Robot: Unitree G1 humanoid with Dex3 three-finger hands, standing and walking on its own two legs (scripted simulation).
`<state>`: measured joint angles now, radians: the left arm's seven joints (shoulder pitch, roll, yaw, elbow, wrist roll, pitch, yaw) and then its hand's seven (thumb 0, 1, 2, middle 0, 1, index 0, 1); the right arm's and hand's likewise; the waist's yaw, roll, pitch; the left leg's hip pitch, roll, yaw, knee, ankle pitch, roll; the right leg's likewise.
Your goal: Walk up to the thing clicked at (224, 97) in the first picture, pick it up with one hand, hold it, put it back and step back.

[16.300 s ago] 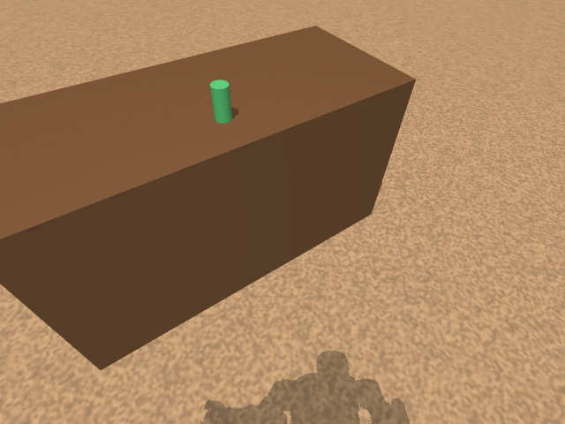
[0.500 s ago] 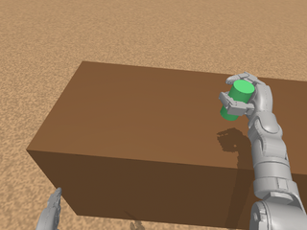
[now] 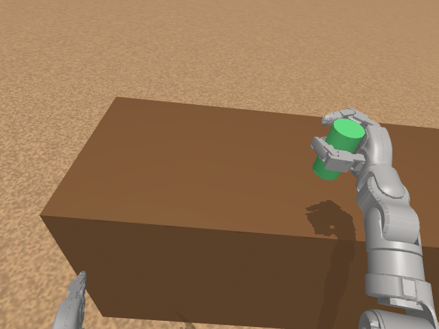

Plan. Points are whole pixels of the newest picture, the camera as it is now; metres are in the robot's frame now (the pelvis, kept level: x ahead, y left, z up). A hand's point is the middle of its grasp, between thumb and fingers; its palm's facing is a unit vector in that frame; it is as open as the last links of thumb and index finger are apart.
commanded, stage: lift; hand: right
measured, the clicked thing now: (336, 150) +0.37 -0.19 +0.19
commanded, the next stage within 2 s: hold in 0.18 s
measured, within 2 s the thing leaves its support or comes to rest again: neither
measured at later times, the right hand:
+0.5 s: hand (341, 138) +0.35 -0.18 +0.23, palm faces +0.13 +0.99 -0.01, open 6.7 cm
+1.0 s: hand (343, 139) +0.35 -0.18 +0.23, palm faces +0.15 +0.99 +0.00, open 6.7 cm
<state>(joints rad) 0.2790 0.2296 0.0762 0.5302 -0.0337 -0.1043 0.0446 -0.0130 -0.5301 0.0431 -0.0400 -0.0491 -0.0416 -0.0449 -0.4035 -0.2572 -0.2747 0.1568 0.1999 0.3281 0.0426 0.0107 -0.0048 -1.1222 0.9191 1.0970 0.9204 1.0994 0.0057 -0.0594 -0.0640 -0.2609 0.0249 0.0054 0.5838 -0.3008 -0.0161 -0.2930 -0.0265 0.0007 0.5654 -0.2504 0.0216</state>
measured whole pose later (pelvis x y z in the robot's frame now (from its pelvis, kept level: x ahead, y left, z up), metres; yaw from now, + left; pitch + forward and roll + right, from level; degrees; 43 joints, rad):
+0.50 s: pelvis +0.00 +0.00 +0.00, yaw +0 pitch -2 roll +0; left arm 0.26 0.24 0.10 0.59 -0.04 -0.13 0.04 -0.01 -0.53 0.04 -0.05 -0.05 -0.05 -0.05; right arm -0.38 -0.25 -0.28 0.00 0.21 0.45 0.04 0.01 0.00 -1.12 0.92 1.10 0.92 1.10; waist 0.00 -0.07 -0.06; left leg -0.21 0.03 0.01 0.54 -0.29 -0.02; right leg -0.25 -0.02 0.00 0.52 -0.24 0.02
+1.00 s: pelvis +0.01 +0.00 +0.01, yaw -1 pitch -2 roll +0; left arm 0.25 0.24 0.10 0.62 -0.04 -0.14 0.03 -0.01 -0.53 0.05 -0.05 -0.06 -0.05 -0.05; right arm -0.34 -0.24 -0.29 -0.10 0.22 0.52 0.03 0.01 0.00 -1.13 0.92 1.10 0.92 1.11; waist -0.01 -0.07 -0.06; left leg -0.19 0.03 0.02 0.53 -0.29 -0.02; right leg -0.23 -0.02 0.01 0.51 -0.24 0.02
